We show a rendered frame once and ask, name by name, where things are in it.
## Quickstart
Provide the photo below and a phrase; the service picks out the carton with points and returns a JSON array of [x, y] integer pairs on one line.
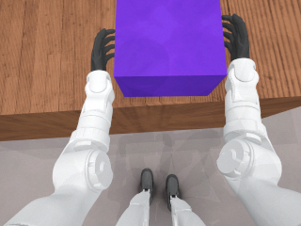
[[169, 48]]

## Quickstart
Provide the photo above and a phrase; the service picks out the robot right foot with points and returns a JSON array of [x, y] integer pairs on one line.
[[172, 189]]

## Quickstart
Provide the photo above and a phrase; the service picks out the pedestal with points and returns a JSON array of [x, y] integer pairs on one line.
[[45, 57]]

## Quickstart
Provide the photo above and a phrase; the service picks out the left robot upper arm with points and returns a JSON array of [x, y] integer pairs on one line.
[[79, 179]]

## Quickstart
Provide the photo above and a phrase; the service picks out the left robot hand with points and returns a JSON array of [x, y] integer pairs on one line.
[[99, 57]]

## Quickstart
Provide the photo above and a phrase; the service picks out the right robot hand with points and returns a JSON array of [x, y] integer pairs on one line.
[[239, 43]]

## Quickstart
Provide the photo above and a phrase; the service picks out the robot right forearm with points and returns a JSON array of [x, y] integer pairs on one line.
[[242, 105]]

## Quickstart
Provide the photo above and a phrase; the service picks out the robot left forearm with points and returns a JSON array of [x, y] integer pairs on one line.
[[94, 123]]

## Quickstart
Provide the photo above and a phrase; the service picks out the right robot upper arm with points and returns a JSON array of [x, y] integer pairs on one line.
[[252, 172]]

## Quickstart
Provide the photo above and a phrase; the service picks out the right robot thigh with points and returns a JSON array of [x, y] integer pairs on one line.
[[186, 218]]

